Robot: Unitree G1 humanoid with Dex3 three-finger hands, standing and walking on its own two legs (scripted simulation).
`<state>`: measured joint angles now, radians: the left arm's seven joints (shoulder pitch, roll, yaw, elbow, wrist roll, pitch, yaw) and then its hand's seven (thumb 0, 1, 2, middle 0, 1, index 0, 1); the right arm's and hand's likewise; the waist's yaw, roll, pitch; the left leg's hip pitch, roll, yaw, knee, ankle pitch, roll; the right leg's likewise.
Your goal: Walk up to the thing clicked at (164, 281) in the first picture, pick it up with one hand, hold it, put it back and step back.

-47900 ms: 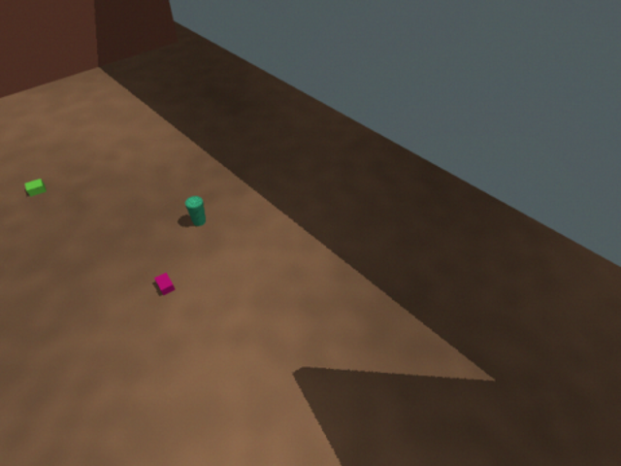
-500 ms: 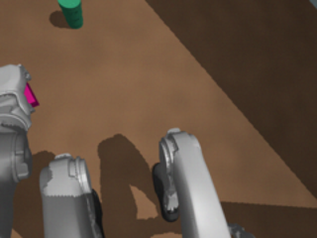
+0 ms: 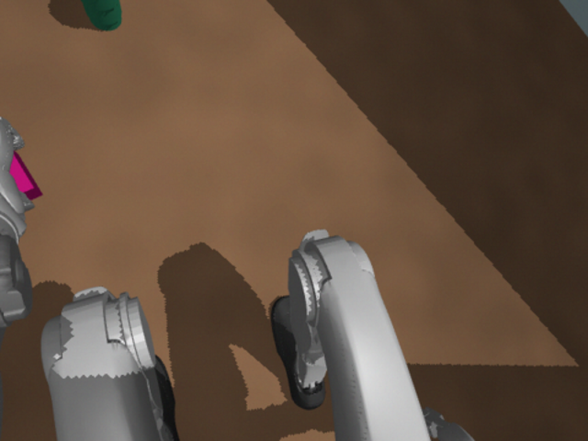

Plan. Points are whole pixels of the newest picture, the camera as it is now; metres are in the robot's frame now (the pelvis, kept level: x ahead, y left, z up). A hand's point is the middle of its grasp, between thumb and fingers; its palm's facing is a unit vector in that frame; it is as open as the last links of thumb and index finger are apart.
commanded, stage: lower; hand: left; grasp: from above
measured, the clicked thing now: (7, 178) +0.49 +0.26 -0.21
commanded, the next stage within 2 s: rest in 0.14 s
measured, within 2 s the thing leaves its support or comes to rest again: rests again in 1.54 s
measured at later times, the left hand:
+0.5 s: hand (21, 183) +0.49 +0.26 -0.23, palm faces -0.40 -0.19 -0.90, open 9.5 cm
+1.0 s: hand (27, 184) +0.50 +0.26 -0.26, palm faces -0.38 -0.20 -0.90, open 9.5 cm
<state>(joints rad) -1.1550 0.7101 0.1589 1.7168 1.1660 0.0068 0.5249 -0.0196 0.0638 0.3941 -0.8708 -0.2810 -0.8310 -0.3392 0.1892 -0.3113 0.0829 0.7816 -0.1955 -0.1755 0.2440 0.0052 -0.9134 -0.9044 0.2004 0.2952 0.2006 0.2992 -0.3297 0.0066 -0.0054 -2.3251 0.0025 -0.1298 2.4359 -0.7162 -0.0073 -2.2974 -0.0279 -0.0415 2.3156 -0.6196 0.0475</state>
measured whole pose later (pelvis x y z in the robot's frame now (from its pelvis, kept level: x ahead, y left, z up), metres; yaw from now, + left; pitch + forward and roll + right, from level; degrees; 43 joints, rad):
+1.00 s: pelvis +0.00 +0.01 -0.02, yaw -6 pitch +30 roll -14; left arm -1.19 0.94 0.22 1.85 1.21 -0.03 0.68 -0.02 0.02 0.40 -0.93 -0.23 -0.89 -0.29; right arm 0.17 -0.35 0.23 0.72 -0.26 -0.28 0.35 0.00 -0.91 -0.91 0.20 0.30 0.20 0.30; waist -0.43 -0.09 0.15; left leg -2.35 0.01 -0.22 2.55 -0.75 0.01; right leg -2.27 0.00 -0.12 2.34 -0.61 0.07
